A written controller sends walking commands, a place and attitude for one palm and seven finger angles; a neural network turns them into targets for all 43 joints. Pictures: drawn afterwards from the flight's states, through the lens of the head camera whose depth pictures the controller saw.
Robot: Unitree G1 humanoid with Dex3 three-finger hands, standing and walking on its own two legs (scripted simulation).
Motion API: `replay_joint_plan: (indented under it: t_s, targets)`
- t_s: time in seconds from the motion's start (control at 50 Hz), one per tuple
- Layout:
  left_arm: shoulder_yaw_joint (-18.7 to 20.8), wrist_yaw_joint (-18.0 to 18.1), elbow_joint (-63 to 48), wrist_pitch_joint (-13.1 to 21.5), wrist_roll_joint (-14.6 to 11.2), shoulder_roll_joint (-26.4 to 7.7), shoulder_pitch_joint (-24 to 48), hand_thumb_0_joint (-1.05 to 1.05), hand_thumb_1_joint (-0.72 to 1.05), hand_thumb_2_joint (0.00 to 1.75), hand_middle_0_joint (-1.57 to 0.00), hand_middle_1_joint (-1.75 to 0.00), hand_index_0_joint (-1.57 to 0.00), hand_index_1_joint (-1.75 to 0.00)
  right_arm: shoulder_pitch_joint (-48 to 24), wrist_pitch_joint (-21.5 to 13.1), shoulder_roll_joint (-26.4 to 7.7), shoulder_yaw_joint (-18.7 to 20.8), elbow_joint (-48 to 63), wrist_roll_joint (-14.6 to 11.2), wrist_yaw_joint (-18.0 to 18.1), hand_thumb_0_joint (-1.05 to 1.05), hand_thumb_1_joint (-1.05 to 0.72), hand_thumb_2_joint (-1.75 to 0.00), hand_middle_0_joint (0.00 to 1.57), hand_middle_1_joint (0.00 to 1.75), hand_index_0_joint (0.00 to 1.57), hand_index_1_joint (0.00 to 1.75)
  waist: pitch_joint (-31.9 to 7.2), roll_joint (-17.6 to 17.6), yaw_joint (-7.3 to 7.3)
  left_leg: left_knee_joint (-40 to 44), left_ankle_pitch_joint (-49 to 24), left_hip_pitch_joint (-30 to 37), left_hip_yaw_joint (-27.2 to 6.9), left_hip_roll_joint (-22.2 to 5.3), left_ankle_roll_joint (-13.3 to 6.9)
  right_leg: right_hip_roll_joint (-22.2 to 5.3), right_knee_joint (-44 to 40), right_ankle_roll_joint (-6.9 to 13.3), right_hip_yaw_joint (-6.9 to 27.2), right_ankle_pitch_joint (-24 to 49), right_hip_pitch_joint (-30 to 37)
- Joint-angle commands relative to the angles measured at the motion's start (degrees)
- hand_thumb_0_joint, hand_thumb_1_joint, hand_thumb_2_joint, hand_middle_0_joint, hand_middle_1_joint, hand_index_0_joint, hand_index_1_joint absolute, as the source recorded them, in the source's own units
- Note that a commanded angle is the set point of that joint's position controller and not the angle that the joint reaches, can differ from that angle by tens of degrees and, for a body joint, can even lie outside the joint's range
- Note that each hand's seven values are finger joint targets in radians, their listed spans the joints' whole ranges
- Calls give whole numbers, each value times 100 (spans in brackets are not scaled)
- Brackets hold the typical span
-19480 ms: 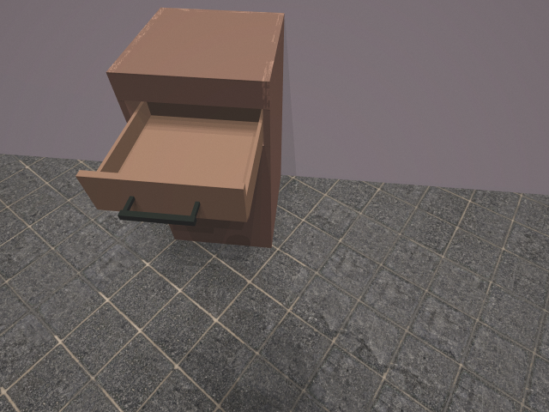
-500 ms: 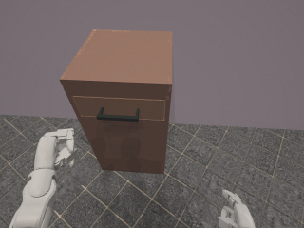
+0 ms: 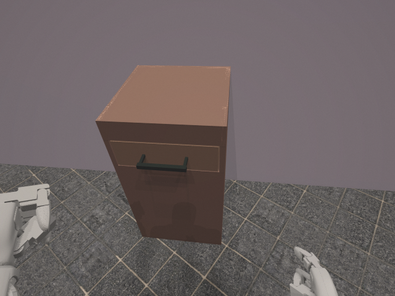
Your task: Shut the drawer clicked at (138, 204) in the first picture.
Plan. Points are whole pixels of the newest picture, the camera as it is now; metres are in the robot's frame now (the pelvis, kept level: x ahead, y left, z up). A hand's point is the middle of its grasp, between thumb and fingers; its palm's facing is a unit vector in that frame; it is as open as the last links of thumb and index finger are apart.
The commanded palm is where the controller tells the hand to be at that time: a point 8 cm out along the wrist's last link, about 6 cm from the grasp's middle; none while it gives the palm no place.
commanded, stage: draw the hand back to the body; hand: left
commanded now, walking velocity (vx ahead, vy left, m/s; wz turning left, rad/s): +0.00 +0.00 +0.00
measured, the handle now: (162, 163) +0.58 +0.21 -0.13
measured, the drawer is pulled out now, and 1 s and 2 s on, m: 0.00 0.00 0.00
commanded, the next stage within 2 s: step back with the hand held close in 0.08 s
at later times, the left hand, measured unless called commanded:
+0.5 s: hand (68, 226) +0.18 +0.23 +0.14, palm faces +0.29 -0.84 -0.46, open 3.2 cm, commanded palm +0.12 +0.28 +0.17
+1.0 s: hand (19, 264) +0.11 +0.26 +0.15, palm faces +0.36 -0.83 -0.42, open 3.2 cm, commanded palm +0.05 +0.31 +0.17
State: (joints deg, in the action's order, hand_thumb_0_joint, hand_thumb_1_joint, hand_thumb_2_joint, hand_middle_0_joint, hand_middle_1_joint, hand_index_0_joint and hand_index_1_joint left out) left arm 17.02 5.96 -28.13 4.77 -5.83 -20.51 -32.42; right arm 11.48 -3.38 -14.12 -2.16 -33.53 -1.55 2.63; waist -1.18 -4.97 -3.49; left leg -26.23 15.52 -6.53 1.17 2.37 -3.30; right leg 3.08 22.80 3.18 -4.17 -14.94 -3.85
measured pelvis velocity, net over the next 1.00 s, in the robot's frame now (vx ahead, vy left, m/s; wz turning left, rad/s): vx -0.08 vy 0.03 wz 0.00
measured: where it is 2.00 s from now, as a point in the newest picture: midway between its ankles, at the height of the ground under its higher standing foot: outside the picture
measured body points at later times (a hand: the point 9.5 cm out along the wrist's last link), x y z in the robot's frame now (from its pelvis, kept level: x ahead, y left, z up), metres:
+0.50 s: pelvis -0.02 +0.00 +0.00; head -0.01 -0.02 +0.45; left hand +0.16 +0.27 +0.17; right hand +0.14 -0.25 -0.10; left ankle -0.01 +0.08 -0.74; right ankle -0.02 -0.08 -0.74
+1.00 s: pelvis -0.08 +0.03 -0.01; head -0.06 +0.04 +0.44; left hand +0.09 +0.31 +0.17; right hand +0.10 -0.21 -0.08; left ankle -0.01 +0.08 -0.74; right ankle -0.02 -0.08 -0.74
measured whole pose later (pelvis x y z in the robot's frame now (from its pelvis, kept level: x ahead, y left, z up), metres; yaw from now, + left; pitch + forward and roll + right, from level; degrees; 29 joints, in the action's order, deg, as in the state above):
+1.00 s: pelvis -0.08 +0.03 -0.01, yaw +0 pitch +1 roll -3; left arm 19.4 8.9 -33.7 12.7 -2.1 -21.1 -35.7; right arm 12.3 -2.9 -13.0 -0.6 -31.5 0.0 3.5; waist 0.9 -1.3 -0.1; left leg -33.9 11.5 -23.3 1.4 2.5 -5.2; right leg 2.3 28.8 1.5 -5.1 -10.2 -19.6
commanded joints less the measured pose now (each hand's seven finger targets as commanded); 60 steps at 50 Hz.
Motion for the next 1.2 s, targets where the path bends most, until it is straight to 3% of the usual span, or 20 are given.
replay_joint_plan:
  t_s: [0.0,0.08,0.12,0.18,0.2,0.24,0.3,0.36,0.44,0.48,0.58,0.64,0.76,0.82,0.88,0.94,1.02,1.08,1.12,1.18]
  targets:
    - [365,25,-522,292,26,-697,676,0,90,90,-140,-160,-140,-160,-782,-283,-574,278,889,-7,111,0,-90,-90,20,30,20,30,497,419,191,330,-496,-122,-374,-368,57,-405,-674,-131,577,258,-744]
    - [498,110,-1081,438,54,-932,743,0,90,90,-140,-160,-140,-160,-800,-443,-522,252,961,30,150,0,-90,-90,20,30,20,30,-232,58,71,273,-653,20,-373,-312,36,-485,-555,-111,653,397,-344]
    - [472,142,-1240,460,63,-960,777,0,90,90,-140,-160,-140,-160,-843,-526,-496,226,940,39,166,0,-90,-90,20,30,20,30,-196,-100,73,257,-653,27,-359,-315,59,-514,-628,-105,717,355,-359]
    - [564,193,-1197,469,80,-1002,606,0,90,90,-140,-160,-140,-160,-844,-632,-474,215,881,52,178,0,-90,-90,20,30,20,30,-101,65,38,253,-901,-11,-369,-316,65,-490,-572,-92,677,680,-324]
    - [1581,254,-1691,827,89,-1914,1703,0,90,90,-140,-160,-140,-160,-630,-519,-529,209,1141,19,128,0,-90,-90,20,30,20,30,598,53,247,168,-361,-489,-601,-380,-28,-875,-989,-153,1408,584,-866]
    - [1087,185,-710,887,166,-1182,780,0,90,90,-140,-160,-140,-160,-611,-398,-476,320,787,91,90,0,-90,-90,20,30,20,30,623,907,343,-305,-415,-440,-600,-397,-21,-1149,-1173,-128,1597,525,-1236]
    - [711,101,-398,940,176,-675,171,0,90,90,-140,-160,-140,-160,-618,-265,-541,409,830,89,33,0,-90,-90,20,30,20,30,303,499,364,-264,-750,-390,-529,-433,-2,-1163,-889,-174,1248,919,-1193]
    - [721,91,-662,977,175,-725,-255,0,90,90,-140,-160,-140,-160,-631,-139,-638,485,890,62,1,0,-90,-90,20,30,20,30,-308,100,344,110,-1286,-435,-578,-605,-52,-957,-309,-323,899,1522,-674]
    - [1052,173,-1257,1011,174,-1085,-482,0,90,90,-140,-160,-140,-160,-681,-36,-626,528,1052,68,61,0,-90,-90,20,30,20,30,-904,440,301,164,-2002,-608,-656,-711,-56,-838,146,-311,765,2175,-152]
    - [1203,228,-1498,1032,154,-1242,-505,0,90,90,-140,-160,-140,-160,-659,-16,-612,541,1117,68,105,0,-90,-90,20,30,20,30,-1049,572,307,100,-2227,-688,-701,-717,-34,-846,282,-264,788,2432,-56]
    - [1149,284,-1608,1020,169,-1192,-550,0,90,90,-140,-160,-140,-160,-581,-26,-634,542,1118,90,192,0,-90,-90,20,30,20,30,-837,81,327,222,-2142,-981,-908,-818,-20,-715,481,-205,792,1991,-264]
    - [1067,276,-1440,997,211,-1098,-533,0,90,90,-140,-160,-140,-160,-555,-50,-661,557,1075,113,194,0,-90,-90,20,30,20,30,-561,-65,335,471,-1481,-1377,-1074,-941,-60,-588,565,-216,771,1298,-364]
    - [1013,287,-1240,1039,302,-1013,-287,0,90,90,-140,-160,-140,-160,-549,-115,-693,555,1112,100,178,0,-90,-90,20,30,20,30,-100,414,398,811,956,-2518,-1255,-942,-200,-557,461,-220,1004,296,-251]
    - [1030,310,-1395,1079,346,-1055,-169,0,90,90,-140,-160,-140,-160,-537,-153,-695,554,1136,122,174,0,-90,-90,20,30,20,30,-58,536,416,621,1369,-2583,-1221,-826,-199,-655,143,-178,1187,-288,-466]
    - [942,350,-1703,1157,344,-1034,-86,0,90,90,-140,-160,-140,-160,-422,-201,-714,564,1117,134,153,0,-90,-90,20,30,20,30,-101,558,469,-26,1247,-1966,-1077,-625,-99,-891,-295,-17,1350,-891,-1279]
    - [955,424,-1905,1197,343,-1098,-120,0,90,90,-140,-160,-140,-160,-414,-245,-700,517,1098,168,181,0,-90,-90,20,30,20,30,-151,254,490,138,1129,-1756,-1221,-706,-88,-783,-168,-57,1129,-829,-1497]
    - [1207,422,-2089,1234,552,-1243,-70,0,90,90,-140,-160,-140,-160,-551,-327,-774,521,1165,226,246,0,-90,-90,20,30,20,30,-284,-837,366,1912,2401,-3681,-2273,-1589,-393,66,2004,-367,636,238,435]
    - [1362,400,-2018,1248,585,-1333,-43,0,90,90,-140,-160,-140,-160,-495,-384,-699,593,1133,283,256,0,-90,-90,20,30,20,30,-382,-354,372,1735,1629,-3477,-2209,-1746,-542,124,2628,-351,776,-227,254]
    - [1393,379,-1789,1265,512,-1266,-274,0,90,90,-140,-160,-140,-160,-520,-435,-673,600,1068,301,250,0,-90,-90,20,30,20,30,-295,79,376,1567,1027,-3022,-2093,-1657,-562,145,2233,-317,782,-705,-64]
    - [1219,273,-1779,1396,365,-1149,-494,0,90,90,-140,-160,-140,-160,-369,-518,-684,577,756,347,183,0,-90,-90,20,30,20,30,-545,-68,419,1277,-668,-1374,-1900,-1516,-436,108,1340,-232,662,-1135,-937]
